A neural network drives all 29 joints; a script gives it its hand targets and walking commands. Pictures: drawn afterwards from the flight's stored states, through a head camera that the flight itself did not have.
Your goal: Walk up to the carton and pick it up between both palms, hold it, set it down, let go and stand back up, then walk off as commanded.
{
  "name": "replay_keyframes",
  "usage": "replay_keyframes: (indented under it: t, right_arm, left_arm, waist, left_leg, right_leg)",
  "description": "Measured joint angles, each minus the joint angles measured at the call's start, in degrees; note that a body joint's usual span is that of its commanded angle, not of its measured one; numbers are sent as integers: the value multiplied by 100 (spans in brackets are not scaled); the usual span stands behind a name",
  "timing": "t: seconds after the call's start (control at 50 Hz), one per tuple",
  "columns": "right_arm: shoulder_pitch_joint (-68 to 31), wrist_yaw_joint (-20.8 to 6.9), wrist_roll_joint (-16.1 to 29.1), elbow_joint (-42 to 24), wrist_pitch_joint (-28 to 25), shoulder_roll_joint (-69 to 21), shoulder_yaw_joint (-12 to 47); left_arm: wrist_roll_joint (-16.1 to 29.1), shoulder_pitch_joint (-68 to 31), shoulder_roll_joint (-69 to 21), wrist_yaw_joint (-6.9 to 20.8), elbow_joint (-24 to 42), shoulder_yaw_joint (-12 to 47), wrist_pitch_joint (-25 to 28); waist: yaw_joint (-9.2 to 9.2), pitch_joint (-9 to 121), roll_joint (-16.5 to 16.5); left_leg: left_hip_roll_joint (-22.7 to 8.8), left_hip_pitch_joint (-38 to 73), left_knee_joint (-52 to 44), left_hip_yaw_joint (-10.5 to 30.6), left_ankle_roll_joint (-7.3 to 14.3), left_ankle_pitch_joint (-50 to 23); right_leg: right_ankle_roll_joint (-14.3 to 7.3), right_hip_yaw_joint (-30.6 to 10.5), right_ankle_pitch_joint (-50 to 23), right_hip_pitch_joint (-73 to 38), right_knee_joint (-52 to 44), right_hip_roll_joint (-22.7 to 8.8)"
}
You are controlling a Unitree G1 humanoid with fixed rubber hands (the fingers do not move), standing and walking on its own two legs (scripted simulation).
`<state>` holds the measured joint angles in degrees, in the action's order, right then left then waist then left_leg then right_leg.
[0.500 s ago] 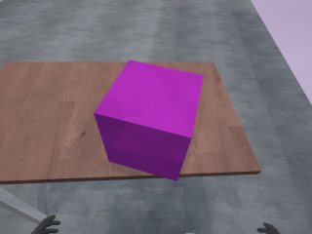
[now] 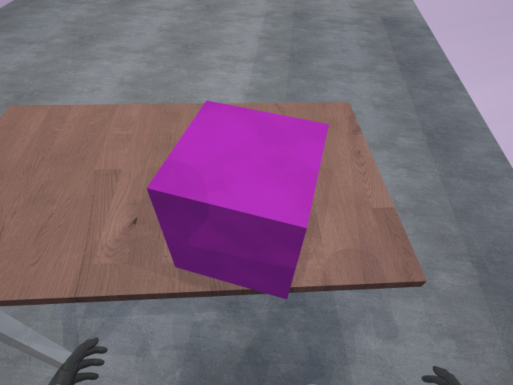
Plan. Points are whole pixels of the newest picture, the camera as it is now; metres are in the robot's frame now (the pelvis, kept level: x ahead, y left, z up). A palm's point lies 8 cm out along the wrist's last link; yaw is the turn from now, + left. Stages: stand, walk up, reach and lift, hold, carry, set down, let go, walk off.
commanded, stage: walk up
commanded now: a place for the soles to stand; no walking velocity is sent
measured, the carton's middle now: (246, 200) +0.39 +0.03 +0.05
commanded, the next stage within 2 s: reach and lift in 0.30 s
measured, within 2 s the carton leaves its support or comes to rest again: neither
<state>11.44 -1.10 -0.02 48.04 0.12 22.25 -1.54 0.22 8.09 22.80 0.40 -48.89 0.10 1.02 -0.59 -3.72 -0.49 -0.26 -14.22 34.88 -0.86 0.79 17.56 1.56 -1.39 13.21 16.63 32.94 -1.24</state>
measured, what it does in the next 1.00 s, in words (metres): stands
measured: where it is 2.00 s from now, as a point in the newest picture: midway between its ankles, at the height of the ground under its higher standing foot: outside the picture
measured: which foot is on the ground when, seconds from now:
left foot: down 0.00-1.00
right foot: down 0.00-1.00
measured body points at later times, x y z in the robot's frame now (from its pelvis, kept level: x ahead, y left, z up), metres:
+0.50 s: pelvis +0.00 +0.00 -0.01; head +0.02 -0.01 +0.44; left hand +0.16 +0.28 -0.11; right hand +0.13 -0.31 -0.10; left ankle +0.02 +0.11 -0.73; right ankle +0.05 -0.14 -0.73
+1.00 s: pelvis +0.01 +0.01 +0.01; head -0.02 +0.04 +0.46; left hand +0.16 +0.29 -0.07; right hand +0.15 -0.25 -0.05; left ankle +0.02 +0.11 -0.73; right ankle +0.05 -0.14 -0.73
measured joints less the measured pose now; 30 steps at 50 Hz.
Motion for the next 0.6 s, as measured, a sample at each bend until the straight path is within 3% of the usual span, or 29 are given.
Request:
replay_keyframes:
  t: [0.34,0.36,0.42,0.48,0.6]
  right_arm:
    - [0,-32,0,0,28,0,0]
    - [-19,-39,-20,54,-57,-11,-28]
    - [-243,-208,-69,326,-622,-70,-232]
    - [-420,-310,-130,361,-824,-72,-307]
    - [-496,-174,-140,280,-874,-111,-311]
  left_arm:
    - [-5,61,69,3,0,1,0]
    - [-5,44,65,-12,17,0,-95]
    - [-58,-273,-42,-168,138,1,-1141]
    - [-176,-437,-243,-193,580,6,-1819]
    - [-204,-485,-530,-138,1774,4,-2209]
  waist:
    - [0,0,4]
    - [-1,-4,5]
    - [-1,-163,69]
    - [1,-309,150]
    - [0,-317,125]
  left_leg:
    - [0,3,-16,0,0,9]
    - [0,2,-14,0,-4,10]
    - [-47,-17,157,1,-19,92]
    - [-110,-33,360,1,-34,215]
    - [-168,-19,366,1,-80,241]
  right_leg:
    - [0,0,12,0,-10,0]
    - [-4,0,17,2,-5,0]
    - [-46,1,83,5,118,48]
    - [-47,2,130,5,258,109]
    - [-47,4,174,9,284,164]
